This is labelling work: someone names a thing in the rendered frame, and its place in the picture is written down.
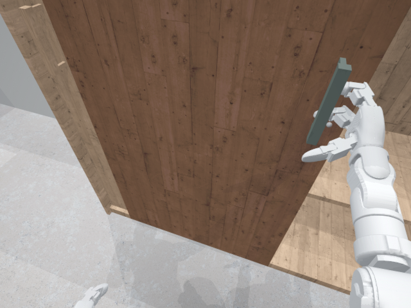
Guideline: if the left robot hand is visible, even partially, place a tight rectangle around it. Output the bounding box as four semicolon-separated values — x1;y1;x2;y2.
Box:
73;283;109;308

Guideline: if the handle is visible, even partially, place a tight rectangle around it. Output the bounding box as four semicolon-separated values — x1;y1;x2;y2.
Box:
18;5;61;76
306;57;352;146

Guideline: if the robot right upper arm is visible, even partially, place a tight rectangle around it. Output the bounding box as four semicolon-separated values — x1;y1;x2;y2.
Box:
349;266;411;308

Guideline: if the right robot hand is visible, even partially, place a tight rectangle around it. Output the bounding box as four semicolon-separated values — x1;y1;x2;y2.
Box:
302;81;385;162

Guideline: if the wardrobe door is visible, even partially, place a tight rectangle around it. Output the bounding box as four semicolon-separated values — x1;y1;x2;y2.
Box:
42;0;411;266
14;0;127;210

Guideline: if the robot right forearm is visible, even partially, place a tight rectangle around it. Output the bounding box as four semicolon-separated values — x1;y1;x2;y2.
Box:
347;146;411;274

